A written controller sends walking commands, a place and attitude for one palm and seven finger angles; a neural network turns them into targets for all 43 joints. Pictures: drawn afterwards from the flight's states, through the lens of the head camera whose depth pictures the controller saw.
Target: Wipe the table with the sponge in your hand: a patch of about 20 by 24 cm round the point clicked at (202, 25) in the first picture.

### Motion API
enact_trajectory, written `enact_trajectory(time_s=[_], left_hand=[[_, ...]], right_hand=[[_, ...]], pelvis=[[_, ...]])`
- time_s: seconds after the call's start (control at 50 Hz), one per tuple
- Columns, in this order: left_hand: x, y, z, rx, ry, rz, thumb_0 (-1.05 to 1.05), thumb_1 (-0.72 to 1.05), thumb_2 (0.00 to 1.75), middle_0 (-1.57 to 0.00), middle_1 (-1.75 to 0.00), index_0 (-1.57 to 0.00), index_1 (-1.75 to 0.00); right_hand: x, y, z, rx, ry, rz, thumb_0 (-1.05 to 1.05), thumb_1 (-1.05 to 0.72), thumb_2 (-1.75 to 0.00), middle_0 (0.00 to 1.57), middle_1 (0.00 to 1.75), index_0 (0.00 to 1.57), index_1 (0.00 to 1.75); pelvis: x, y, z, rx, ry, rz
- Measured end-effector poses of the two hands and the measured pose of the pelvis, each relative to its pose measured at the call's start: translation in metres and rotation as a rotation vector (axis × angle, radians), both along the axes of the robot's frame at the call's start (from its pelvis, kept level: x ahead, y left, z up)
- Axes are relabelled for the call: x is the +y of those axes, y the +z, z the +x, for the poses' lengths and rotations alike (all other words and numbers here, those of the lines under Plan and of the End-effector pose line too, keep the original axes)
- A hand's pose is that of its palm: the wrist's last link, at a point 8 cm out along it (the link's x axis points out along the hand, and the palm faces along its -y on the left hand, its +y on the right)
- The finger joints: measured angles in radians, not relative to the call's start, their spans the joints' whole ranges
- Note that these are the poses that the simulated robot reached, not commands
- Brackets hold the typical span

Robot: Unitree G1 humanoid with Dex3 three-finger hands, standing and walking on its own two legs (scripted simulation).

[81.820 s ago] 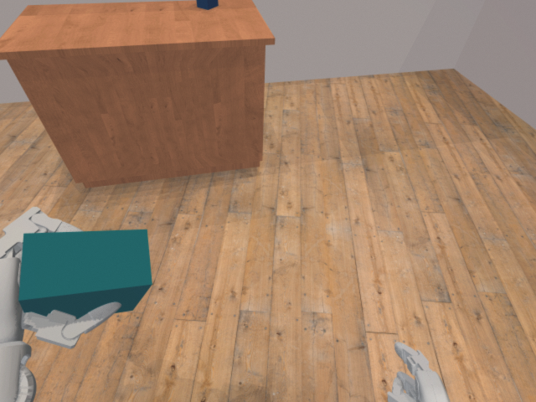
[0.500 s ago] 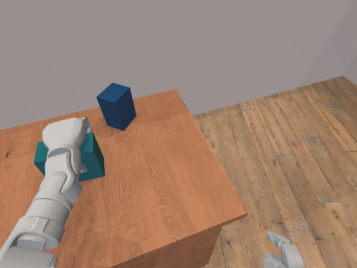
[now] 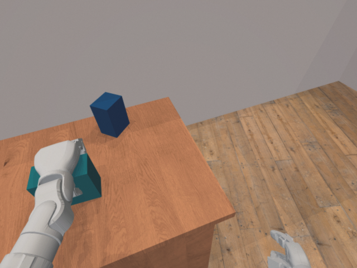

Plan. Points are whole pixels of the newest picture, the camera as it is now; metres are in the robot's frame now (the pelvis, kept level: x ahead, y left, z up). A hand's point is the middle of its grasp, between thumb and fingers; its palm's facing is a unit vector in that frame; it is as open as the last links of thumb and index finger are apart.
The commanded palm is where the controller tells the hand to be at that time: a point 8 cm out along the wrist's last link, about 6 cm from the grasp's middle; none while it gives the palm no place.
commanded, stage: wipe back along the first lane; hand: left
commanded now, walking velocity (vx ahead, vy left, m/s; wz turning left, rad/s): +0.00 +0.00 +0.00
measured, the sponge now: (71, 186) +0.29 +0.31 +0.02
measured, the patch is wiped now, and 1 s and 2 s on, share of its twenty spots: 1.00 1.00 1.00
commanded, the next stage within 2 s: lift the sponge slowly off the table in 0.96 s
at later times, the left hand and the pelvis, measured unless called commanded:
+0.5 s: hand (71, 186) +0.27 +0.27 +0.07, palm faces +0.01 -0.08 -1.00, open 10.0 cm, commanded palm +0.22 +0.26 +0.10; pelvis +0.00 -0.01 +0.00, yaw -1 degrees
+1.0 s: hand (73, 204) +0.22 +0.25 +0.07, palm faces +0.07 -0.12 -0.99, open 10.0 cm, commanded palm +0.17 +0.24 +0.10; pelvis +0.00 +0.00 +0.00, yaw -1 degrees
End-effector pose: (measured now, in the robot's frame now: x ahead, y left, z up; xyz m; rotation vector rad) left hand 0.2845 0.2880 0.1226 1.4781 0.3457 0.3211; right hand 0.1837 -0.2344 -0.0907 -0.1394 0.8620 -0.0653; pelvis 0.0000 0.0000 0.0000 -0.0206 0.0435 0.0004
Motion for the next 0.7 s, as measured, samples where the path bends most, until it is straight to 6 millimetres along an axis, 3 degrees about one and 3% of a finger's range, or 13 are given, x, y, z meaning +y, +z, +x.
enact_trajectory(time_s=[0.16,0.36,0.7], left_hand=[[-0.011,0.001,-0.021,-0.014,0.004,0.000,-0.01,-0.50,1.03,-0.70,-1.42,-0.73,-1.43],[-0.015,-0.001,-0.029,0.004,0.020,-0.004,-0.01,-0.50,1.02,-0.70,-1.42,-0.73,-1.43],[-0.029,0.000,-0.059,-0.044,-0.023,-0.022,0.00,-0.49,1.02,-0.69,-1.42,-0.73,-1.43]], right_hand=[[-0.002,0.004,0.010,-0.041,0.012,0.010,0.02,-0.91,-0.89,0.20,0.30,0.20,0.30],[-0.002,0.010,0.019,-0.078,0.023,0.008,0.02,-0.91,-0.89,0.20,0.30,0.20,0.30],[0.007,0.012,0.028,-0.109,0.028,0.039,0.02,-0.91,-0.89,0.20,0.30,0.20,0.30]], pelvis=[[-0.007,0.000,-0.003,-0.018,-0.003,0.006],[-0.013,0.000,-0.006,-0.030,-0.002,0.009],[-0.005,-0.001,0.000,-0.039,-0.018,0.009]])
